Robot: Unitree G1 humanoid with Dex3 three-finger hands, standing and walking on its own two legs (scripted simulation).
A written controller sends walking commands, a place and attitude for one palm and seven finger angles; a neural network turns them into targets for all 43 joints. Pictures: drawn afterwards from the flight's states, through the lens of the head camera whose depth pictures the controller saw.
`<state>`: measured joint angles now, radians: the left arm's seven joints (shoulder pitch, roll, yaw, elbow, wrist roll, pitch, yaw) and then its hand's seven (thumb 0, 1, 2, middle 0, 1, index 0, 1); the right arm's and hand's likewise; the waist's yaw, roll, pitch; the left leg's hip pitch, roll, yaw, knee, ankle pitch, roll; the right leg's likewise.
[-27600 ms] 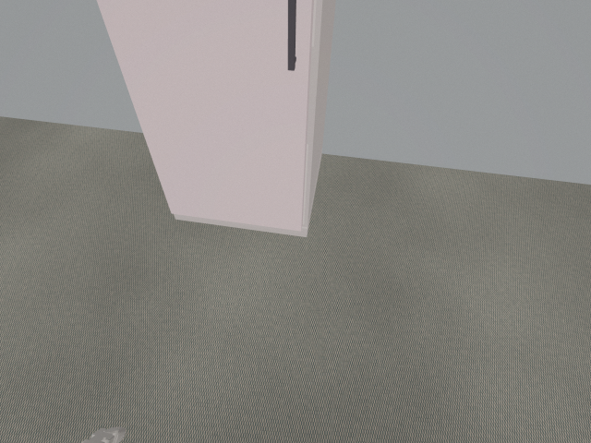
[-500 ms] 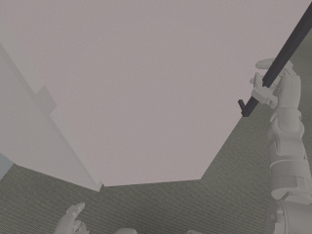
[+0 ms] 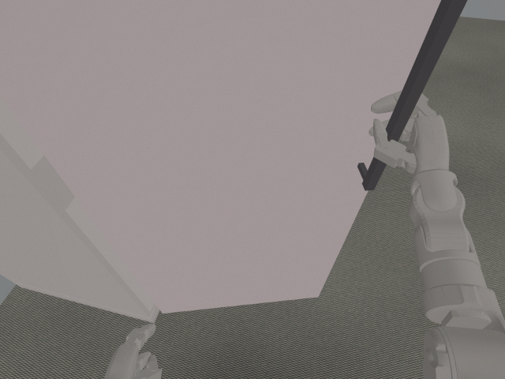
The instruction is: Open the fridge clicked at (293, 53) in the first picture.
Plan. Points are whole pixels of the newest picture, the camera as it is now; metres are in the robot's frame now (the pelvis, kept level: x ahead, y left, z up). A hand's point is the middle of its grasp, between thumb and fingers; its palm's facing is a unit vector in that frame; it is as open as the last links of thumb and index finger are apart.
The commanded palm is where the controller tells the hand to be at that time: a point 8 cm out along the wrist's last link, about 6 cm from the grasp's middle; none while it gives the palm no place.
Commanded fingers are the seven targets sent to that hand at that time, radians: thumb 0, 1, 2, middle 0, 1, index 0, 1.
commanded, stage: loosen the grip on the handle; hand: right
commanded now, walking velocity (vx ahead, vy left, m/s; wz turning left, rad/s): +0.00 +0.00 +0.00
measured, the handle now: (397, 102) +0.45 -0.18 +0.21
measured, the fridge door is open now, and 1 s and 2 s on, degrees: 70 69 69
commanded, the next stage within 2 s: slip the hand off the handle in 0.54 s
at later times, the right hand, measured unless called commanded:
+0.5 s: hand (380, 148) +0.42 -0.17 +0.16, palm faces +0.11 +0.98 -0.18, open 14.0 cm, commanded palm +0.39 -0.22 +0.16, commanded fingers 0.00 0.55 -0.20 0.25 1.15 0.25 1.15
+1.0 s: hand (423, 148) +0.42 -0.24 +0.15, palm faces +0.15 +0.97 -0.17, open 14.7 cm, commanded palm +0.40 -0.28 +0.16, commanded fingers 0.00 0.55 -0.20 0.25 1.15 0.25 1.15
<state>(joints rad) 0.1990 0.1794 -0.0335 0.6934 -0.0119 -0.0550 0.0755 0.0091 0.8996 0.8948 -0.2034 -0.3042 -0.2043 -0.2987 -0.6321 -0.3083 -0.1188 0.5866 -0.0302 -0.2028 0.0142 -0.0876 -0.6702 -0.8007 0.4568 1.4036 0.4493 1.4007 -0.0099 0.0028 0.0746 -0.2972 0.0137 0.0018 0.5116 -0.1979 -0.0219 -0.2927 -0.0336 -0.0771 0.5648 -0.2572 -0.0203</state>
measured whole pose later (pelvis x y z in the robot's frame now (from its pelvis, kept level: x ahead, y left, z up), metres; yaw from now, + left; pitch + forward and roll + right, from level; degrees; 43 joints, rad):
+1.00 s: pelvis +0.03 +0.01 -0.01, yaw -2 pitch +5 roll +1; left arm 0.28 0.25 -0.02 0.65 -0.03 -0.09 0.06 0.01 0.90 0.90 -0.20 -0.30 -0.20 -0.30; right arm -0.52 -0.42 -0.30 0.62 0.12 -0.29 0.20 -0.02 0.55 -0.20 0.26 1.16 0.25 1.15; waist 0.01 0.00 -0.05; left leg -0.42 0.02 0.03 0.62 -0.30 -0.01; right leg -0.42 -0.03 -0.04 0.65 -0.33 -0.01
